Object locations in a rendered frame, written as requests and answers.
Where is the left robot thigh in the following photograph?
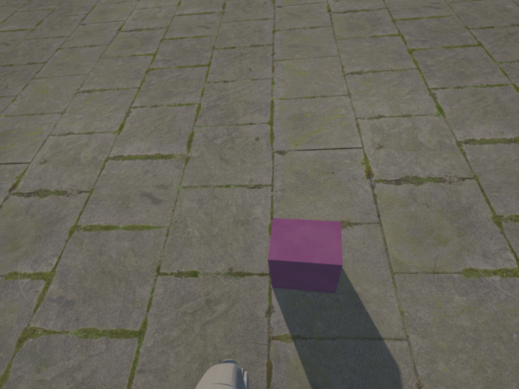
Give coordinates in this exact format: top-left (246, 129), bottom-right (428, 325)
top-left (195, 363), bottom-right (249, 389)

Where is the carton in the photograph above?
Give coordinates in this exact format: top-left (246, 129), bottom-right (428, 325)
top-left (268, 218), bottom-right (343, 293)

